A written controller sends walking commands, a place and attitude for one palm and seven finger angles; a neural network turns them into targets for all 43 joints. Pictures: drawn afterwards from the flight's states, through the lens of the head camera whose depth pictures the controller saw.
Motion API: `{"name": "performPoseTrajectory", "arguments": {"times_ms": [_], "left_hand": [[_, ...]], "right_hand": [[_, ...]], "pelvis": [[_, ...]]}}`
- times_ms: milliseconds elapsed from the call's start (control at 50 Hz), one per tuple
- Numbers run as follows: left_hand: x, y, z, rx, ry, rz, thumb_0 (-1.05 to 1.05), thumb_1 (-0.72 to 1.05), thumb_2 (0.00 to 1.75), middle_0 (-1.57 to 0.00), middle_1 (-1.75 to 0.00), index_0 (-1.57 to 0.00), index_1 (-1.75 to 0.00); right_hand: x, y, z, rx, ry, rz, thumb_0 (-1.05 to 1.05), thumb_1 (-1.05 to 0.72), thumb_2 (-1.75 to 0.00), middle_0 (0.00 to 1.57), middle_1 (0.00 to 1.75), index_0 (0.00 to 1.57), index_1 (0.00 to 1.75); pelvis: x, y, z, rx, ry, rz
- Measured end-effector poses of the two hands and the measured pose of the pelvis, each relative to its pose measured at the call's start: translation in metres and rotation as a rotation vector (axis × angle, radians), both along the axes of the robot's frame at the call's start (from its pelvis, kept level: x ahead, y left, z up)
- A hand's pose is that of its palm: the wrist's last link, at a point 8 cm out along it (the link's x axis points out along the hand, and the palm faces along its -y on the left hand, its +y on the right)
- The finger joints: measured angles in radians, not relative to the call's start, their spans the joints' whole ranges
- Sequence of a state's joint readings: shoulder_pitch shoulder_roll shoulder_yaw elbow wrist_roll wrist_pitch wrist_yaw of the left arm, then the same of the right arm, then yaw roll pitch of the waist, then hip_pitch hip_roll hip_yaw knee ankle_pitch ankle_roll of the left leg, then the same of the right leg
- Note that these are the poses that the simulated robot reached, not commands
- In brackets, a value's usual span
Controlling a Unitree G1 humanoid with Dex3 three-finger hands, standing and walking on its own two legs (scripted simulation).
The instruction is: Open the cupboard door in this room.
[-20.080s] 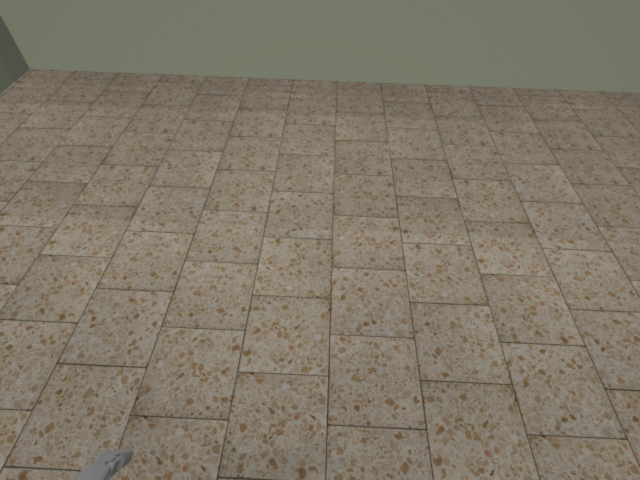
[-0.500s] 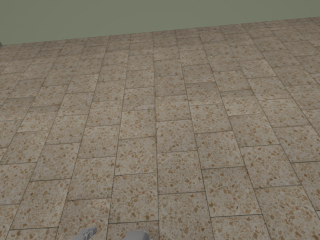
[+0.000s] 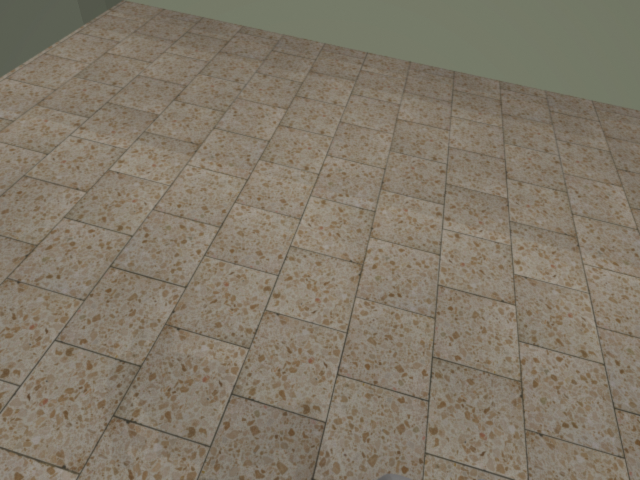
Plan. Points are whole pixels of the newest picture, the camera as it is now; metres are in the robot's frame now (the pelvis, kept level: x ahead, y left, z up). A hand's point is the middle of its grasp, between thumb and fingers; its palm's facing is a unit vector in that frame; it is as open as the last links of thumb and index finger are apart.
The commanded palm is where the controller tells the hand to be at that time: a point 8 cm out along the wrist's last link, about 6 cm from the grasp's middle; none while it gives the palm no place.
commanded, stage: turn or walk to find it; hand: left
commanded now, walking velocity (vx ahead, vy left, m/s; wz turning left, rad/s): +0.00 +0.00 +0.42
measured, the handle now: out of the picture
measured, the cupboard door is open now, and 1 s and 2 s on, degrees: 0 0 0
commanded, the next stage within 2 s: stand and wait in 0.04 s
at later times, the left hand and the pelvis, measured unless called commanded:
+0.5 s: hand out of the picture +0.05 +0.16 -0.14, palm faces +0.21 -0.93 -0.29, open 7.4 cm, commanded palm none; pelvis -0.03 -0.06 +0.00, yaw +14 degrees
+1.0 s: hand out of the picture -0.16 +0.15 -0.19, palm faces +0.53 -0.80 -0.26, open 7.4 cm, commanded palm none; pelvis -0.06 -0.04 -0.01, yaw +30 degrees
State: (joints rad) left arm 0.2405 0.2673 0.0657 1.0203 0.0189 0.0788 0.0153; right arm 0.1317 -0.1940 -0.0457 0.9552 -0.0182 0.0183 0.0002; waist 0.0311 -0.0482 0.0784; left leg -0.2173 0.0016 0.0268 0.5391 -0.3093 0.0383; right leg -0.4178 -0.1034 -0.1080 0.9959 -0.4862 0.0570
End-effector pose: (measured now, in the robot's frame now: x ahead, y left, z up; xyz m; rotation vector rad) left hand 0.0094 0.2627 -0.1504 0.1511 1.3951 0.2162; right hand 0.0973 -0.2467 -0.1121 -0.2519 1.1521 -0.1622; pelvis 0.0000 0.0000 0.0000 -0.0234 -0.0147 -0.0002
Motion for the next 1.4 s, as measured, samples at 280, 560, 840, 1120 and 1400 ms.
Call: {"name": "performPoseTrajectory", "arguments": {"times_ms": [280, 560, 840, 1120, 1400], "left_hand": [[0.04, -0.008, 0.026, 0.036, -0.185, 0.016, 0.01, 0.91, 0.9, -0.19, -0.3, -0.2, -0.3], [0.002, -0.073, 0.051, 0.108, -0.252, 0.124, 0.0, 0.9, 0.89, -0.2, -0.3, -0.21, -0.3], [-0.125, -0.095, 0.031, 0.066, -0.085, 0.376, 0.01, 0.9, 0.89, -0.2, -0.3, -0.21, -0.3], [-0.203, -0.062, 0.01, 0.037, -0.042, 0.566, 0.01, 0.91, 0.9, -0.2, -0.3, -0.2, -0.3], [-0.139, -0.07, 0.035, 0.153, -0.233, 0.563, 0.01, 0.91, 0.9, -0.2, -0.3, -0.2, -0.3]], "right_hand": [[-0.034, 0.007, -0.016, 0.067, 0.086, 0.034, 0.01, -0.91, -0.89, 0.2, 0.3, 0.21, 0.3], [-0.054, -0.062, -0.044, 0.098, 0.227, 0.112, 0.01, -0.91, -0.89, 0.2, 0.29, 0.2, 0.3], [0.016, -0.037, -0.031, 0.038, 0.178, 0.356, 0.01, -0.91, -0.9, 0.2, 0.29, 0.2, 0.3], [0.059, 0.062, -0.002, 0.025, -0.021, 0.597, 0.0, -0.91, -0.89, 0.2, 0.29, 0.2, 0.3], [0.04, 0.015, -0.039, 0.061, 0.139, 0.61, 0.01, -0.9, -0.89, 0.2, 0.3, 0.21, 0.3]], "pelvis": [[-0.013, -0.009, 0.005, 0.017, 0.012, 0.107], [-0.028, -0.065, 0.004, 0.072, 0.004, 0.274], [-0.043, -0.068, 0.003, 0.065, 0.02, 0.431], [-0.069, -0.038, 0.0, 0.011, 0.005, 0.575], [-0.054, -0.075, -0.006, 0.038, 0.034, 0.703]]}}
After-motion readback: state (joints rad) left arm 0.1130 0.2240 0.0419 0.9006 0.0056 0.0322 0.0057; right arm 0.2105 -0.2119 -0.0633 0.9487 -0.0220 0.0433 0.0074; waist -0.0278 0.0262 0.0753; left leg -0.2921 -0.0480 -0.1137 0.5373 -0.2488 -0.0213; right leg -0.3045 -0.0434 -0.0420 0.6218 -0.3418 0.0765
